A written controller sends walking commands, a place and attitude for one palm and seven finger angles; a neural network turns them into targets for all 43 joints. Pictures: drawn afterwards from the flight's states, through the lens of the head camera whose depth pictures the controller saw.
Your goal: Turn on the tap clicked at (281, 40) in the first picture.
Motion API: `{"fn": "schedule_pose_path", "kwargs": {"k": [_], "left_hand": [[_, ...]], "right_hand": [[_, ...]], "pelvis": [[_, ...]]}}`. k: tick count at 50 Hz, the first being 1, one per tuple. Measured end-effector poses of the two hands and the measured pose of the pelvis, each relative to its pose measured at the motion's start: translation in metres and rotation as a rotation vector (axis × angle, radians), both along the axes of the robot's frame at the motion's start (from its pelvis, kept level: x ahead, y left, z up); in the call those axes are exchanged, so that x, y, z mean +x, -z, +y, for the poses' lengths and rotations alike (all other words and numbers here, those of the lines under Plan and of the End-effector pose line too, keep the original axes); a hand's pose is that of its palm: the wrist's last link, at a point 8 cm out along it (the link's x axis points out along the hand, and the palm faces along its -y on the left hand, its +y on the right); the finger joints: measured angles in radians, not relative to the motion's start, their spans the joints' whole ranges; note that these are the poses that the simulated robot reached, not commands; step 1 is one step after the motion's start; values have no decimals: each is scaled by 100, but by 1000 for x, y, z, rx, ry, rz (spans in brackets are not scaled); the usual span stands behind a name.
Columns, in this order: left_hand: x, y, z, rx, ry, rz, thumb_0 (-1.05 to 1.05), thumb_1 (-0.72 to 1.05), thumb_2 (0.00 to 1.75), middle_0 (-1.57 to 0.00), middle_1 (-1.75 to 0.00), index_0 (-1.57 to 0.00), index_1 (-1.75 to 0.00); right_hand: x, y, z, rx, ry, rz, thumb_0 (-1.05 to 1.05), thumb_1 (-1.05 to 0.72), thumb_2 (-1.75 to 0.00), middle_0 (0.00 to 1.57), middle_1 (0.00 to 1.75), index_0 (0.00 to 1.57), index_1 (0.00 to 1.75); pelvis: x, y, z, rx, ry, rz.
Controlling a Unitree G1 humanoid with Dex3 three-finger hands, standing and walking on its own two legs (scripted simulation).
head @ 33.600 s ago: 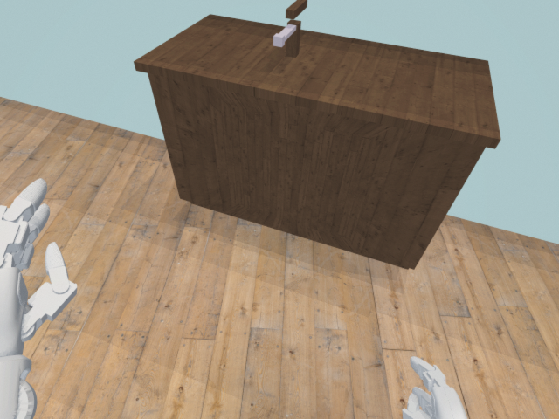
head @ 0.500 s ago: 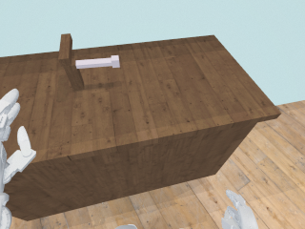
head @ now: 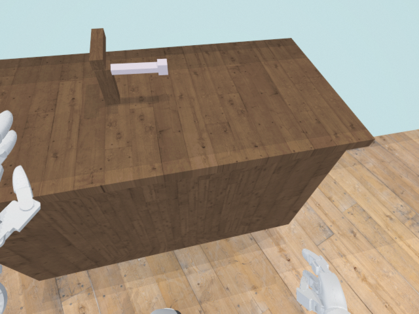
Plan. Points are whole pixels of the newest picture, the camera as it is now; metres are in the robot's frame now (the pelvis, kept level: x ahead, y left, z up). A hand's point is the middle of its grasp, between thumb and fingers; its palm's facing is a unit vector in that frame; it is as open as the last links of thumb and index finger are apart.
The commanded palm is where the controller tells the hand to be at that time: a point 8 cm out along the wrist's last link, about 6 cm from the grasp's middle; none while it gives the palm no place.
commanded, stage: step back with the hand held close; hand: left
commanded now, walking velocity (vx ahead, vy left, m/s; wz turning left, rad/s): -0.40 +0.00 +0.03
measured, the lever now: (162, 67) +0.64 +0.19 +0.09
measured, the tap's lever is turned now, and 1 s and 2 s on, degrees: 86 86 86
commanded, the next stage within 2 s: stop stepping back and stand still in 0.08 s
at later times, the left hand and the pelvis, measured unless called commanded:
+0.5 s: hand out of the picture +0.07 +0.23 +0.16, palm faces +0.45 -0.80 -0.38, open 7.5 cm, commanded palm +0.01 +0.26 +0.18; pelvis -0.13 -0.03 -0.01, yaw +3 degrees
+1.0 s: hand out of the picture +0.01 +0.21 +0.16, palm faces +0.46 -0.82 -0.33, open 7.5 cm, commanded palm -0.04 +0.25 +0.18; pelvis -0.18 -0.04 -0.01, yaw +5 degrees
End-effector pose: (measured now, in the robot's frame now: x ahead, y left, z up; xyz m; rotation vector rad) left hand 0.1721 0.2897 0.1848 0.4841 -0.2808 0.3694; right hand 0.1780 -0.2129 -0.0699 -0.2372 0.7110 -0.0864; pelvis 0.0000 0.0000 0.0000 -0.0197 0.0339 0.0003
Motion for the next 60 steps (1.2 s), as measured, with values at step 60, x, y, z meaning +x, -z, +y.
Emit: {"fn": "schedule_pose_path", "kwargs": {"k": [60], "left_hand": [[-198, 5, -26, -39, -80, -27, 1, 88, 90, -21, -30, -21, -30]], "right_hand": [[-187, 1, -53, -39, 39, -38, 2, -90, -90, 20, 30, 21, 30]], "pelvis": [[-175, 5, -31, 16, -85, -95]]}}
